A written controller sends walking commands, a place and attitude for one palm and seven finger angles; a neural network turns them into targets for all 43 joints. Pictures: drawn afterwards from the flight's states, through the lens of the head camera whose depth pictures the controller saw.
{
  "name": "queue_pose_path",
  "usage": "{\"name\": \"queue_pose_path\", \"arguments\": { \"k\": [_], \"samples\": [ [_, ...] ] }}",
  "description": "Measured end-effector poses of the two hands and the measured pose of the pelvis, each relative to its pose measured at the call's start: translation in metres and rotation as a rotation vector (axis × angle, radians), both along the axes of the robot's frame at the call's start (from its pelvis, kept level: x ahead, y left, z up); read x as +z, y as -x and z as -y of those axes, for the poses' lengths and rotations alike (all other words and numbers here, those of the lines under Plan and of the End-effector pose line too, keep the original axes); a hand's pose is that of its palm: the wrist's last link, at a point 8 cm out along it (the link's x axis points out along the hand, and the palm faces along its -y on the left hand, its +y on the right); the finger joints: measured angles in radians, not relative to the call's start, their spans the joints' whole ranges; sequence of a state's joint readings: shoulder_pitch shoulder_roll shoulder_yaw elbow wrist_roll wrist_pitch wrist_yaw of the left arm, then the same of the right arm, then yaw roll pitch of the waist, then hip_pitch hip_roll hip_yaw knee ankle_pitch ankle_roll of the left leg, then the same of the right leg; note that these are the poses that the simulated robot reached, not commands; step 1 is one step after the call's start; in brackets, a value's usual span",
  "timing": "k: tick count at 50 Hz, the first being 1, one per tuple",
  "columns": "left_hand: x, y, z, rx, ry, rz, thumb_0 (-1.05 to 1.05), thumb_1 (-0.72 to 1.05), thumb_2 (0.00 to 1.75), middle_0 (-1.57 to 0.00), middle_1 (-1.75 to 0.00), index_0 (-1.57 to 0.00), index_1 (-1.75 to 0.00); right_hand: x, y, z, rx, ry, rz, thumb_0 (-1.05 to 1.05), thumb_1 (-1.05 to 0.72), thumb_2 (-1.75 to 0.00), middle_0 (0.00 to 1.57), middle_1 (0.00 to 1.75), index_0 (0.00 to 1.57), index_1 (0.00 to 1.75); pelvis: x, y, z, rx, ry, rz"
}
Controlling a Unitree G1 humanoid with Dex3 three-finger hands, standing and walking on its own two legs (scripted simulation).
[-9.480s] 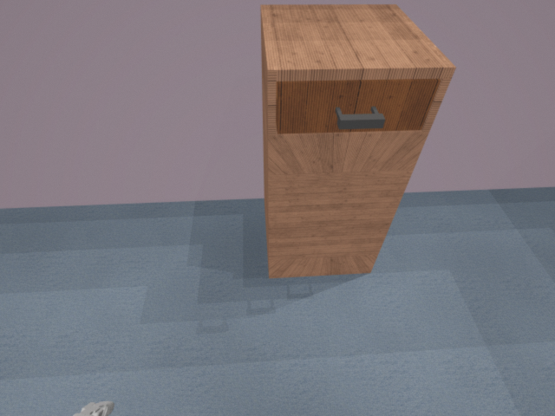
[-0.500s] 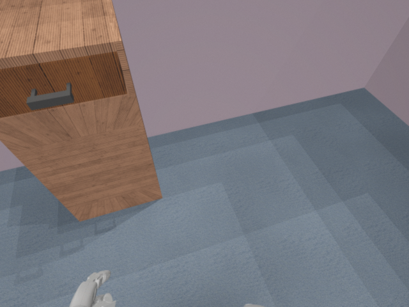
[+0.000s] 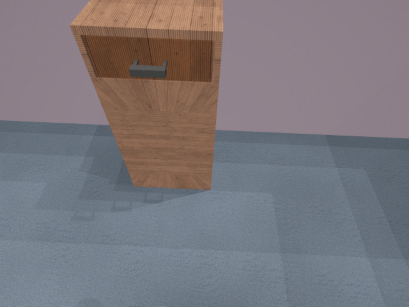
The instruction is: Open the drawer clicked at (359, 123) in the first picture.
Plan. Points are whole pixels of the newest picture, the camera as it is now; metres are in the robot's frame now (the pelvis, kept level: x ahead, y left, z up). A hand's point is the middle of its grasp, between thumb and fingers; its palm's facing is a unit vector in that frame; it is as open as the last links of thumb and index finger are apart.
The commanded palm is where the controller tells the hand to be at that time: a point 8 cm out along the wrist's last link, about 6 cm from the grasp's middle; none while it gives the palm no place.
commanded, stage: take the last steps up to it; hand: left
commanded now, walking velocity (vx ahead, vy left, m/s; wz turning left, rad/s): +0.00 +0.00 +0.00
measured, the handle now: (149, 67) +0.74 +0.24 +0.03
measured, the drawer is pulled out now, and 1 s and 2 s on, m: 0.00 0.00 0.00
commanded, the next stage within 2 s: come to a stop and stand still in 0.84 s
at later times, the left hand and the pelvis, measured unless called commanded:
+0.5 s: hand out of the picture +0.12 +0.20 -0.16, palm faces +0.04 -0.98 -0.17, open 7.4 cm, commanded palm none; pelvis +0.06 +0.02 +0.01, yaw +3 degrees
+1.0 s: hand (154, 297) +0.16 +0.13 -0.16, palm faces +0.16 -0.97 -0.18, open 7.3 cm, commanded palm none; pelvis +0.19 -0.03 +0.01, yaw +5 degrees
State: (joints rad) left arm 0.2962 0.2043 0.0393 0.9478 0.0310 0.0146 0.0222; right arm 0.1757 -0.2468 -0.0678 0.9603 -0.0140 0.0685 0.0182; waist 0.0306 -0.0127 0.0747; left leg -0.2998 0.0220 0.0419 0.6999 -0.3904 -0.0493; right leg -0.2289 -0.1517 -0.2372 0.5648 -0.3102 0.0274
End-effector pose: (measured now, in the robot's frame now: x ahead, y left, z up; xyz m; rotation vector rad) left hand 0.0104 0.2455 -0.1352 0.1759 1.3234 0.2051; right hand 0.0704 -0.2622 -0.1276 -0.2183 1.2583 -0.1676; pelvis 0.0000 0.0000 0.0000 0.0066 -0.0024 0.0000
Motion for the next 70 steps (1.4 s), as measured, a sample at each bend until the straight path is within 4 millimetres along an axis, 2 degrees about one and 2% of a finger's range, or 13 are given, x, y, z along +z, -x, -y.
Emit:
{"name": "queue_pose_path", "arguments": {
  "k": [3,6,13,20,27,32,36,43,48,54,59,63,70],
  "samples": [
    [-0.017,0.025,-0.02,0.057,0.015,-0.059,0.01,0.9,0.9,-0.21,-0.3,-0.2,-0.3,0.004,-0.025,-0.022,0.055,0.02,0.066,0.01,-0.91,-0.9,0.2,0.3,0.2,0.3,-0.008,0.0,-0.015,0.016,0.008,0.003],
    [-0.017,0.036,-0.031,0.074,0.025,-0.102,0.01,0.9,0.9,-0.21,-0.3,-0.2,-0.3,0.016,-0.037,-0.044,0.088,0.022,0.112,0.0,-0.91,-0.9,0.2,0.3,0.2,0.3,-0.001,-0.001,-0.024,0.014,0.025,0.014],
    [-0.003,0.013,-0.038,0.055,0.064,-0.04,0.01,0.91,0.9,-0.2,-0.3,-0.2,-0.3,0.027,-0.028,-0.068,0.061,0.004,0.127,0.0,-0.93,-0.9,0.2,0.3,0.21,0.3,0.015,-0.014,-0.037,0.041,0.045,0.02],
    [0.001,-0.041,-0.027,0.021,0.075,0.035,0.01,0.91,0.9,-0.2,-0.3,-0.2,-0.3,0.015,0.021,-0.061,-0.017,-0.007,-0.016,0.0,-0.93,-0.9,0.2,0.3,0.21,0.3,0.015,-0.035,-0.033,0.043,0.02,0.026],
    [0.01,-0.123,0.002,-0.051,0.065,0.11,0.01,0.91,0.9,-0.2,-0.3,-0.2,-0.3,0.0,0.079,-0.051,-0.116,-0.061,-0.239,0.0,-0.92,-0.9,0.2,0.3,0.21,0.3,0.011,-0.067,-0.011,0.042,0.0,0.023],
    [0.008,-0.184,0.032,-0.094,0.037,0.195,0.01,0.91,0.9,-0.2,-0.3,-0.2,-0.3,-0.017,0.089,-0.034,-0.155,-0.109,-0.365,0.0,-0.91,-0.9,0.2,0.3,0.21,0.3,-0.005,-0.101,0.017,0.037,-0.012,0.019],
    [0.009,-0.193,0.052,-0.051,0.033,0.219,0.0,0.91,0.9,-0.2,-0.3,-0.2,-0.3,-0.023,0.055,-0.014,-0.13,-0.117,-0.368,0.01,-0.91,-0.9,0.2,0.3,0.2,0.3,-0.005,-0.12,0.033,0.061,0.002,0.036],
    [0.016,-0.169,0.055,0.055,0.001,0.12,-0.01,0.95,0.9,-0.21,-0.3,-0.2,-0.3,-0.013,-0.067,0.01,-0.042,-0.094,-0.158,0.01,-0.91,-0.9,0.2,0.3,0.2,0.3,0.01,-0.155,0.044,0.083,0.006,0.023],
    [0.009,-0.145,0.065,0.1,0.046,0.009,-0.01,0.93,0.9,-0.2,-0.3,-0.2,-0.3,-0.007,-0.148,0.003,0.022,-0.091,-0.033,0.0,-0.92,-0.9,0.2,0.3,0.2,0.29,0.012,-0.179,0.039,0.088,0.016,0.015],
    [-0.01,-0.123,0.074,0.171,0.122,-0.122,0.0,0.91,0.9,-0.2,-0.3,-0.2,-0.3,-0.004,-0.221,-0.018,0.099,-0.052,0.05,0.01,-0.93,-0.9,0.2,0.3,0.2,0.29,0.004,-0.208,0.02,0.084,0.04,0.022],
    [-0.017,-0.126,0.072,0.173,0.148,-0.187,0.01,0.91,0.9,-0.2,-0.3,-0.2,-0.3,0.0,-0.249,-0.046,0.116,-0.058,0.07,0.0,-0.92,-0.9,0.2,0.3,0.2,0.3,0.003,-0.218,0.011,0.066,0.008,0.022],
    [-0.015,-0.139,0.061,0.134,0.129,-0.188,0.01,0.91,0.9,-0.21,-0.3,-0.2,-0.3,-0.003,-0.249,-0.054,0.094,-0.078,0.075,0.0,-0.92,-0.9,0.2,0.3,0.2,0.3,0.003,-0.211,0.012,0.054,-0.003,0.009],
    [-0.002,-0.176,0.038,0.069,0.003,-0.074,0.01,0.91,0.9,-0.2,-0.3,-0.2,-0.3,-0.013,-0.22,-0.015,0.039,-0.07,0.061,-0.01,-0.93,-0.9,0.2,0.3,0.21,0.3,0.001,-0.186,0.033,0.04,-0.001,-0.005]
  ]
}}
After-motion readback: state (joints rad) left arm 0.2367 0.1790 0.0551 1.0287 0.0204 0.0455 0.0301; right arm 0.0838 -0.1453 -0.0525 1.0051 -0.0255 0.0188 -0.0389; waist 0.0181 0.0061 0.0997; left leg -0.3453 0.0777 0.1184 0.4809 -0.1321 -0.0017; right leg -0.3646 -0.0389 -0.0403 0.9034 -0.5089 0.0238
